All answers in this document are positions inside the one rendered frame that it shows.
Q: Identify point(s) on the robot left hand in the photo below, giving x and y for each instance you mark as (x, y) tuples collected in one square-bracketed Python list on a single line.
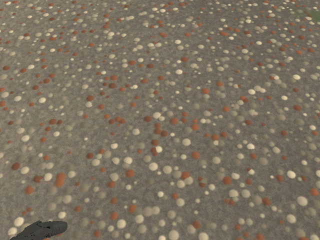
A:
[(41, 230)]

